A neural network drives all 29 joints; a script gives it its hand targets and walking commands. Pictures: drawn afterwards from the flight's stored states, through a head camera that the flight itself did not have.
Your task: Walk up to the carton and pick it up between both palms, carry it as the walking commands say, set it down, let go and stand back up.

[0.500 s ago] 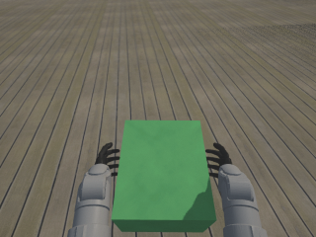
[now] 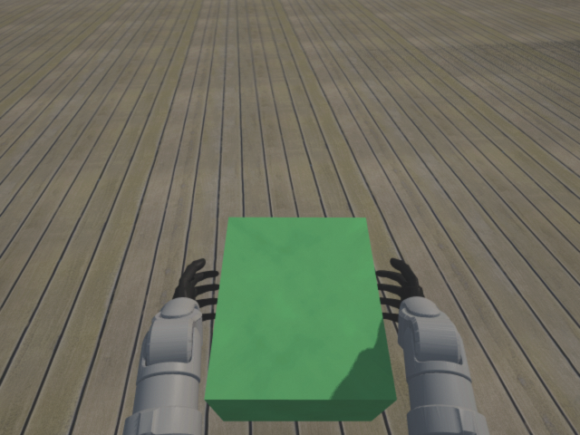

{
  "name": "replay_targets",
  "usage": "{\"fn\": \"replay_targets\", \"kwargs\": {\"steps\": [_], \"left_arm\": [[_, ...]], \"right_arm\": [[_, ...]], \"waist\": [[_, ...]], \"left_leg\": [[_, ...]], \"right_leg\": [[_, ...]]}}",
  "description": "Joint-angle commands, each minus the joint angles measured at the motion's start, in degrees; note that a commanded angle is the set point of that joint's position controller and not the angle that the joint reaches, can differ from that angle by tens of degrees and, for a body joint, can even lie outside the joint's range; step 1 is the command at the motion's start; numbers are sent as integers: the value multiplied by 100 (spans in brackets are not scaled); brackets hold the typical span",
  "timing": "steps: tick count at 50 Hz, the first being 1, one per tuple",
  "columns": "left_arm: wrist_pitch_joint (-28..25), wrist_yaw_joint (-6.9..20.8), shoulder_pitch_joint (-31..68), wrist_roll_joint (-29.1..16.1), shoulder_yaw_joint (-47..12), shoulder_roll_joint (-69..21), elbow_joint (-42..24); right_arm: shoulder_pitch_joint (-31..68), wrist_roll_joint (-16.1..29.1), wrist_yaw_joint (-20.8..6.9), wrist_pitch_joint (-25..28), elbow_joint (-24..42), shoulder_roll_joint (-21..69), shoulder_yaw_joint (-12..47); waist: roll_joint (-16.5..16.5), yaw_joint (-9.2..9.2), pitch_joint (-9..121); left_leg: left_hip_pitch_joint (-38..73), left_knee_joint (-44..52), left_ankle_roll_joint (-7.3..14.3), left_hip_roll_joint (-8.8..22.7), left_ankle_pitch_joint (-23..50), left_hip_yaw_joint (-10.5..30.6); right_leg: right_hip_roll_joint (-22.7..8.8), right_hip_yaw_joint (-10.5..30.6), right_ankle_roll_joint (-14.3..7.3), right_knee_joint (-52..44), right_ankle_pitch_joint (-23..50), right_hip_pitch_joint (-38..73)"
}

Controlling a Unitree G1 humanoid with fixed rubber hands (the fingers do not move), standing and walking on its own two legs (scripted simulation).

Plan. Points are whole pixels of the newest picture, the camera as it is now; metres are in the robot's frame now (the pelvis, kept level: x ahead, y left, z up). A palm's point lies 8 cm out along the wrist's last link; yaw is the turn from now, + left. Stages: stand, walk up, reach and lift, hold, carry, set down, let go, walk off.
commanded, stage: hold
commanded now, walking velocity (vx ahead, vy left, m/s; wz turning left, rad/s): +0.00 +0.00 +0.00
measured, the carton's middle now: (297, 315) +0.32 +0.00 -0.03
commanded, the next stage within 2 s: carry in 0.72 s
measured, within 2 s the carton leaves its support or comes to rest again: neither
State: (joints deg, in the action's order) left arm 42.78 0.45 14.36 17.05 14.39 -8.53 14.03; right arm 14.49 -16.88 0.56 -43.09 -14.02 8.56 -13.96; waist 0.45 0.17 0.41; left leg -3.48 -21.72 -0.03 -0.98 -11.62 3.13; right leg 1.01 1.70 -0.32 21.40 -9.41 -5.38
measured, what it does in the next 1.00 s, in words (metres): stands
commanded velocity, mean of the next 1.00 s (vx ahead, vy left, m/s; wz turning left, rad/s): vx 0.16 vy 0.00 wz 0.00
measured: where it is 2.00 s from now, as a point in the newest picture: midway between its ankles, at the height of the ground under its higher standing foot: (295, 356)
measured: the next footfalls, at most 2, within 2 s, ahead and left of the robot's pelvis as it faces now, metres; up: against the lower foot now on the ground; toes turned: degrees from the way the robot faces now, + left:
left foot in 1.26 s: +0.26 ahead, +0.09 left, +0.00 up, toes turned +8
right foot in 1.66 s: +0.56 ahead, -0.12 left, +0.00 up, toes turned -14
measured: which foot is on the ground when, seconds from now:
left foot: down 0.00-1.00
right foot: down 0.00-1.00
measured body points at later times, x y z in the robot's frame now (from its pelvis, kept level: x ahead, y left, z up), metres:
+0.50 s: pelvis +0.00 +0.01 +0.00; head -0.04 +0.01 +0.45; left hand +0.30 +0.17 +0.04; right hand +0.29 -0.16 +0.03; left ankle +0.01 +0.12 -0.74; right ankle +0.03 -0.12 -0.74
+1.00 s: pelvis +0.05 +0.00 -0.01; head +0.01 +0.00 +0.44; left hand +0.34 +0.15 +0.05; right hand +0.34 -0.16 +0.05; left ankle +0.01 +0.12 -0.74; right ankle +0.03 -0.12 -0.74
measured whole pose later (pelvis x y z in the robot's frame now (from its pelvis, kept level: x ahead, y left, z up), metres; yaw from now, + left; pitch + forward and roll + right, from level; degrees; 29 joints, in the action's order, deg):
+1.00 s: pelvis +0.05 +0.00 -0.01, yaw -3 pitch +3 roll -1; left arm 55.7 -10.9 11.4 6.9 9.2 -7.3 -1.5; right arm 12.2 -9.0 10.9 -55.1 -0.3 8.1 -6.3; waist 1.1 -0.9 9.0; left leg -14.7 -31.8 0.1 1.0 -20.5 0.2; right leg -0.5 -2.0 0.0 32.3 -18.9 -18.1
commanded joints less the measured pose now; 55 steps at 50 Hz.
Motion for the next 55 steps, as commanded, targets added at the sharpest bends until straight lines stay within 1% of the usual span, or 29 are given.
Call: {"fn": "replay_targets", "kwargs": {"steps": [1,20,35,36,37,38,39,41,42,43,45,46,47,48,49,50,51,52,53,54,55], "left_arm": [[-308,1612,3167,-1716,-3250,-5212,-354],[-285,1513,2939,-1745,-3350,-5296,-445],[-295,1478,2967,-1739,-3340,-5341,-406],[-261,1459,3014,-1794,-3496,-5133,-345],[-256,1463,3073,-1820,-3499,-5169,-369],[-250,1472,3139,-1871,-3554,-5174,-489],[-238,1463,3301,-2009,-3710,-5192,-815],[-43,1353,3415,-2402,-4173,-5268,-1644],[124,1308,3346,-2485,-4300,-5222,-1707],[286,1282,3270,-2560,-4421,-5164,-1752],[596,1271,3289,-2761,-4564,-5103,-1880],[747,1286,3386,-2880,-4582,-5111,-1866],[897,1297,3567,-3054,-4642,-5141,-1987],[1064,1284,3633,-3239,-4709,-5186,-2195],[1244,1257,3619,-3416,-4746,-5227,-2382],[1411,1227,3531,-3503,-4722,-5256,-2355],[1565,1195,3374,-3537,-4689,-5298,-2257],[1703,1150,3154,-3517,-4629,-5302,-2187],[1821,1099,3016,-3428,-4550,-5263,-2202],[1960,1054,3010,-3428,-4554,-5291,-2345],[2062,1013,3157,-3468,-4581,-5370,-2535]], "right_arm": [[3085,1726,-1605,280,303,5375,3274],[2937,1763,-1597,292,496,5203,3344],[2999,1750,-1608,302,495,5166,3348],[3174,1933,-1643,286,467,5206,3552],[3179,1965,-1624,249,488,5305,3580],[3223,2024,-1618,231,566,5348,3636],[3278,2117,-1592,211,758,5392,3754],[3372,2423,-1464,43,1490,5361,4168],[3264,2461,-1411,-113,1567,5295,4248],[3143,2492,-1368,-265,1623,5239,4324],[3017,2629,-1310,-558,1710,5230,4451],[3040,2681,-1280,-689,1705,5252,4478],[3120,2771,-1237,-807,1803,5309,4545],[3183,2904,-1185,-963,2037,5347,4626],[3201,3038,-1136,-1146,2265,5379,4671],[3236,3109,-1112,-1332,2363,5368,4642],[3270,3156,-1110,-1504,2422,5345,4604],[3296,3230,-1129,-1673,2510,5358,4602],[3376,3372,-1159,-1846,2652,5427,4691],[3360,3491,-1177,-1975,2660,5447,4764],[3334,3578,-1181,-2078,2621,5466,4779]], "waist": [[-75,-4,1403],[2,21,1448],[10,28,1433],[-202,-72,1332],[-263,-46,1338],[-257,-36,1164],[-176,-32,1093],[-4,-29,1449],[20,-12,1632],[83,7,1746],[426,60,1790],[666,71,1703],[874,57,1535],[870,44,1500],[772,29,1618],[626,8,1830],[328,-43,1966],[-509,-129,2029],[-1486,-163,2045],[-1494,-222,1846],[-964,-223,1780]], "left_leg": [[-254,394,63,-391,570,102],[-189,398,25,-342,907,160],[-208,391,29,-324,854,177],[-746,-109,168,689,-382,149],[-874,-81,253,650,-1626,266],[-1152,-58,293,580,-2514,263],[-1302,-99,295,566,-2676,262],[-1114,-275,317,595,-2142,232],[-999,-210,336,655,-2094,291],[-867,-55,386,762,-2172,450],[-509,382,573,1118,-2433,1008],[-422,605,716,1406,-2617,1385],[-457,667,858,1651,-2544,1572],[-544,596,882,1672,-2168,1474],[-620,333,798,1544,-1572,1156],[-809,-31,631,1329,-1038,729],[-1361,-609,399,1044,-756,243],[-2299,-1649,132,643,-746,-422],[-3553,-2632,-106,299,-1327,-922],[-4480,-2881,-90,234,-2283,-920],[-4732,-2870,-45,400,-2508,-763]], "right_leg": [[308,251,48,-260,585,754],[352,244,12,-219,795,765],[360,245,-2,-187,690,694],[-836,304,-127,130,-516,-306],[-811,534,-193,-113,-1763,-651],[-773,609,-241,-207,-2717,-895],[-763,622,-236,-141,-2908,-1007],[-742,517,-204,103,-2346,-1051],[-668,405,-173,264,-2218,-1088],[-574,272,-137,483,-2116,-1211],[-339,-56,-30,1094,-1807,-1786],[-202,-306,10,1409,-1643,-2103],[-144,-550,31,1311,-1528,-2266],[-156,-647,39,1082,-1413,-2157],[-119,-746,40,745,-1249,-1788],[-126,-748,23,536,-1086,-1173],[-289,-461,-77,323,-1093,-335],[-949,597,-332,-138,-1295,517],[-1883,1958,-782,-240,-179,1418],[-2384,2610,-1213,-388,653,1882],[-2458,2576,-1396,-346,1293,2074]]}}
